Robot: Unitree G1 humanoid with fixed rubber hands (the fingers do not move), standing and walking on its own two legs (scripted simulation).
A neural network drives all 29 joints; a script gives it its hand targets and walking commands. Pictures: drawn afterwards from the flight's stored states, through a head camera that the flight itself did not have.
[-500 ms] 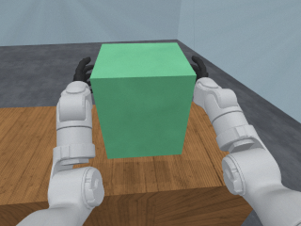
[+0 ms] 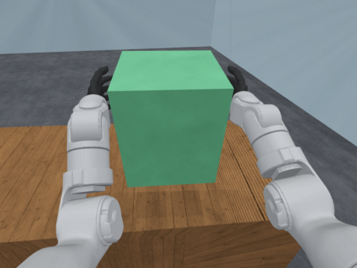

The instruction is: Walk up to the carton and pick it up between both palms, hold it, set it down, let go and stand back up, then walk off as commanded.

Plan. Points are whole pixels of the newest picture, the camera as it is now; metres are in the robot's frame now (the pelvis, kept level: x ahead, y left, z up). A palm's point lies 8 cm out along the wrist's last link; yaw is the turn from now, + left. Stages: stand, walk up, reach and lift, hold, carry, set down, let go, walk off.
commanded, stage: hold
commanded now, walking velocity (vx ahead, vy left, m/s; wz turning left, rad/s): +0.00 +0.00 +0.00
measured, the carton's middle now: (169, 118) +0.39 +0.01 +0.21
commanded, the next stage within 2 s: set down in 0.52 s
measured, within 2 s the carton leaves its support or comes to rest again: neither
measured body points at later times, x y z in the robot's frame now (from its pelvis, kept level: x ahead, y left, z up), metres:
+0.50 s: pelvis +0.00 +0.00 +0.00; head -0.09 +0.03 +0.44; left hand +0.38 +0.16 +0.26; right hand +0.38 -0.14 +0.26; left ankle +0.04 +0.15 -0.75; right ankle -0.03 -0.13 -0.75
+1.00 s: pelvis +0.01 -0.01 +0.00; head -0.07 +0.01 +0.44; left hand +0.39 +0.18 +0.26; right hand +0.41 -0.13 +0.24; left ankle +0.04 +0.15 -0.75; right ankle -0.03 -0.13 -0.75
